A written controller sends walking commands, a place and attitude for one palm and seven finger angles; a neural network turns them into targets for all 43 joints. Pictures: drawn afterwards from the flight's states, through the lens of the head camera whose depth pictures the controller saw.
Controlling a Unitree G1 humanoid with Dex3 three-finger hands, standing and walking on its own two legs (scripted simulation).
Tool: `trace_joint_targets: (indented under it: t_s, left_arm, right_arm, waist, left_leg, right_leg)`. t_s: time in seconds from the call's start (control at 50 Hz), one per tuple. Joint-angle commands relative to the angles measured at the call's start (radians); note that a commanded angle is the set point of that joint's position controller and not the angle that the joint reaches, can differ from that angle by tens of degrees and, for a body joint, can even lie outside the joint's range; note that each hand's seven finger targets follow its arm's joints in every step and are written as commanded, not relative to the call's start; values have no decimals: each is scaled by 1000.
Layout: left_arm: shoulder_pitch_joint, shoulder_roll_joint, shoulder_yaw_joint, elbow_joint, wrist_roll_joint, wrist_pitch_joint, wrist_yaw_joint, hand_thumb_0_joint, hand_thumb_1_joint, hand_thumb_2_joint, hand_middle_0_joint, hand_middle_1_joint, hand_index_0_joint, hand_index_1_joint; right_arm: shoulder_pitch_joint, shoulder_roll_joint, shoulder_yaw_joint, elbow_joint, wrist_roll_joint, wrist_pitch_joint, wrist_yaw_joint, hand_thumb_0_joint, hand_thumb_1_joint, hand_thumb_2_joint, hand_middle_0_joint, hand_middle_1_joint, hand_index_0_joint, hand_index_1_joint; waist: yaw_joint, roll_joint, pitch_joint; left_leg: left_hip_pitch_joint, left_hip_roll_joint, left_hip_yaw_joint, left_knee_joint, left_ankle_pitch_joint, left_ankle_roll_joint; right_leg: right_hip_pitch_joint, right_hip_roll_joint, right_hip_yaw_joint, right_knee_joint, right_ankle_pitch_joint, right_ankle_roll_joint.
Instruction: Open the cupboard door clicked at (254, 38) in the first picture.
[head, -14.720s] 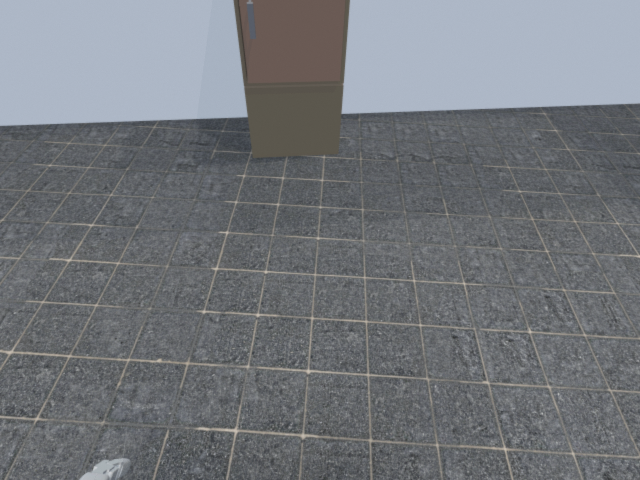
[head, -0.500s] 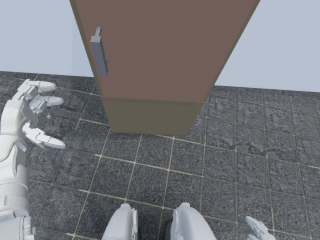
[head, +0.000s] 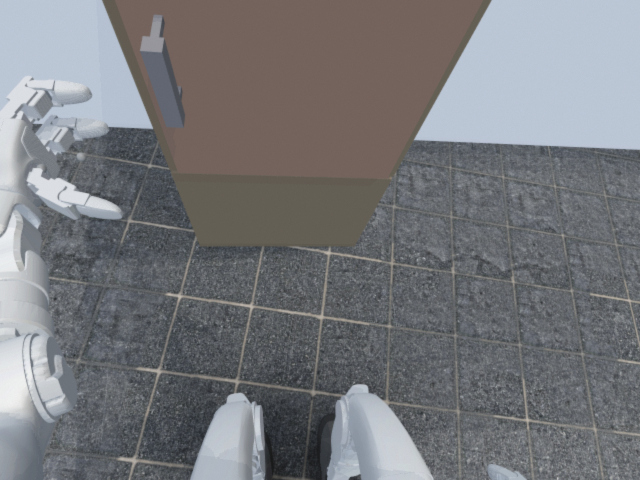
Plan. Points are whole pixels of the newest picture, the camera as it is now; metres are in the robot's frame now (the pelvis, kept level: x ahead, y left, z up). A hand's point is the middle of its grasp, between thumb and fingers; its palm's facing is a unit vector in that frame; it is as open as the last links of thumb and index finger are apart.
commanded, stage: move the hooked fingers beside the handle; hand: left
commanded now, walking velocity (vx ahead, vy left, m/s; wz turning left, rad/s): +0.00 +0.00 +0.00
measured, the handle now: (167, 74) +0.61 +0.18 +0.04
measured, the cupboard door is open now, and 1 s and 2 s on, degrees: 0 0 0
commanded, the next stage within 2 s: slide the fingers in behind the handle in 1.50 s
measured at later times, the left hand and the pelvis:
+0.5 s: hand (105, 94) +0.56 +0.24 +0.05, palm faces +0.01 -1.00 -0.03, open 14.0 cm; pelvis +0.00 +0.00 -0.02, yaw -2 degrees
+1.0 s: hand (105, 108) +0.54 +0.24 +0.04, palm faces +0.00 -1.00 -0.02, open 14.0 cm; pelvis +0.01 -0.01 +0.00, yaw -1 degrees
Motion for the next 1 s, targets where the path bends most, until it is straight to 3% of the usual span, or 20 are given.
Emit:
trace_joint_targets:
  t_s: [0.0, 0.06, 0.12, 0.14, 0.2, 0.26, 0.32, 0.38, 0.4, 0.42, 0.52, 0.62, 0.66, 0.68, 0.7, 0.78, 0.86, 0.88, 0.96, 0.98]
  left_arm:
    - [-469, 290, 20, -195, 4, -67, 16, 0, -500, 300, -300, -1200, -300, -1200]
    - [-489, 320, 47, -190, 10, -75, 31, 0, -500, 300, -300, -1200, -300, -1200]
    - [-500, 341, 58, -131, 18, -56, 37, 0, -500, 300, -300, -1200, -300, -1200]
    - [-499, 358, 65, -102, 25, -46, 39, 0, -500, 300, -300, -1200, -300, -1200]
    - [-512, 394, 72, -80, 45, -30, 43, 0, -500, 300, -300, -1200, -300, -1200]
    - [-610, 406, 54, -74, 64, -31, 53, 0, -500, 300, -300, -1200, -300, -1200]
    - [-674, 472, 87, -91, 69, -42, 55, 0, -500, 300, -300, -1200, -300, -1200]
    - [-729, 472, 71, -77, 82, -39, 51, 0, -500, 300, -300, -1200, -300, -1200]
    - [-732, 451, 53, -51, 87, -28, 50, 0, -500, 300, -300, -1200, -300, -1200]
    - [-691, 476, 71, -27, 95, -16, 48, 0, -500, 300, -300, -1200, -300, -1200]
    - [-599, 406, 35, -35, 95, 33, 33, 0, -500, 300, -300, -1200, -300, -1200]
    - [-633, 517, 154, -213, 60, -12, 60, 0, -500, 300, -300, -1200, -300, -1200]
    - [-631, 533, 164, -238, 67, -28, 75, 0, -500, 300, -300, -1200, -300, -1200]
    - [-629, 499, 141, -228, 69, -28, 79, 0, -500, 300, -300, -1200, -300, -1200]
    - [-612, 515, 153, -222, 76, -29, 84, 0, -500, 300, -300, -1200, -300, -1200]
    - [-570, 414, 61, -121, 87, -1, 64, 0, -500, 300, -300, -1200, -300, -1200]
    - [-549, 327, 2, -42, 62, 18, 35, 0, -500, 300, -300, -1200, -300, -1200]
    - [-540, 350, 23, -20, 56, 19, 33, 0, -500, 300, -300, -1200, -300, -1200]
    - [-603, 371, 43, -101, 46, -29, 41, 0, -500, 300, -300, -1200, -300, -1200]
    - [-598, 405, 66, -102, 49, -38, 45, 0, -500, 300, -300, -1200, -300, -1200]
  right_arm:
    - [176, -212, -72, -46, -15, -6, -16, 0, -900, -900, 200, 300, 200, 300]
    - [194, -214, -71, -44, -21, 7, -12, 0, -900, -900, 200, 300, 200, 300]
    - [203, -213, -63, -44, -22, 22, -8, 0, -900, -900, 200, 300, 200, 300]
    - [207, -216, -60, -46, -21, 29, -8, 0, -900, -900, 200, 300, 200, 300]
    - [215, -216, -51, -61, -24, 42, -4, 0, -900, -900, 200, 300, 200, 300]
    - [224, -217, -43, -57, -28, 48, -6, 0, -900, -900, 200, 300, 200, 300]
    - [244, -227, -42, -54, -32, 52, -7, 0, -900, -900, 200, 300, 200, 300]
    - [265, -230, -39, -39, -39, 56, -1, 0, -900, -900, 200, 300, 200, 300]
    - [269, -228, -38, -35, -40, 59, 2, 0, -900, -900, 200, 300, 200, 300]
    - [276, -230, -35, -40, -40, 65, 2, 0, -900, -900, 200, 300, 200, 300]
    - [291, -227, -40, -63, -41, 90, 13, 0, -900, -900, 200, 300, 200, 300]
    - [294, -223, -51, -72, -42, 90, 16, 0, -900, -900, 200, 300, 200, 300]
    - [287, -217, -49, -68, -40, 88, 20, 0, -900, -900, 200, 300, 200, 300]
    - [283, -210, -47, -63, -39, 87, 24, 0, -900, -900, 200, 300, 200, 300]
    - [286, -212, -50, -59, -39, 88, 24, 0, -900, -900, 200, 300, 200, 300]
    - [278, -208, -44, -49, -34, 94, 23, 0, -900, -900, 200, 300, 200, 300]
    - [270, -210, -44, -51, -31, 90, 16, 0, -900, -900, 200, 300, 200, 300]
    - [271, -215, -43, -52, -30, 90, 13, 0, -900, -900, 200, 300, 200, 300]
    - [266, -213, -51, -53, -34, 82, 13, 0, -900, -900, 200, 300, 200, 300]
    - [266, -216, -49, -53, -36, 83, 14, 0, -900, -900, 200, 300, 200, 300]
  waist:
    - [-29, 224, -512]
    - [-33, 217, -559]
    - [-44, 210, -546]
    - [-48, 178, -524]
    - [-44, 215, -519]
    - [-85, 214, -492]
    - [-92, 232, -557]
    - [-107, 304, -584]
    - [-117, 295, -571]
    - [-99, 304, -556]
    - [-87, 291, -581]
    - [-61, 269, -696]
    - [-56, 296, -683]
    - [-61, 301, -669]
    - [-59, 289, -644]
    - [-85, 278, -527]
    - [-107, 219, -456]
    - [-103, 195, -452]
    - [-98, 241, -542]
    - [-86, 256, -555]
  left_leg:
    - [507, 21, -203, -166, 478, -94]
    - [526, 24, -211, -149, 534, -96]
    - [464, 20, -191, -135, 510, -84]
    - [431, 19, -188, -135, 480, -78]
    - [403, 16, -176, -131, 474, -72]
    - [379, 22, -186, -117, 434, -64]
    - [381, 22, -186, -97, 463, -65]
    - [433, 29, -204, -83, 513, -78]
    - [427, 30, -206, -78, 512, -75]
    - [419, 30, -202, -81, 516, -76]
    - [455, 37, -208, -91, 577, -75]
    - [473, 33, -196, -95, 618, -69]
    - [472, 32, -188, -100, 619, -69]
    - [469, 30, -183, -101, 608, -67]
    - [470, 33, -183, -107, 606, -68]
    - [451, 34, -177, -123, 555, -61]
    - [394, 27, -173, -125, 482, -50]
    - [374, 26, -169, -123, 469, -50]
    - [414, 24, -170, -94, 530, -55]
    - [416, 23, -171, -94, 535, -61]
  right_leg:
    - [72, 29, 77, -92, 166, 1]
    - [73, 33, 74, -84, 187, 1]
    - [103, 35, 81, -88, 203, 6]
    - [112, 36, 82, -91, 198, 7]
    - [119, 38, 86, -88, 202, 6]
    - [72, 41, 83, -80, 181, 5]
    - [96, 43, 89, -73, 205, 7]
    - [39, 44, 79, -59, 209, 4]
    - [27, 46, 78, -60, 210, 5]
    - [37, 45, 76, -60, 210, 2]
    - [34, 44, 69, -64, 239, 7]
    - [160, 51, 86, -73, 318, 8]
    - [170, 52, 93, -76, 325, 4]
    - [172, 51, 93, -83, 322, 6]
    - [175, 51, 91, -88, 317, 7]
    - [123, 51, 86, -109, 270, 8]
    - [99, 50, 85, -120, 240, 8]
    - [109, 52, 83, -117, 237, 9]
    - [101, 50, 93, -92, 274, 5]
    - [112, 51, 92, -87, 272, 4]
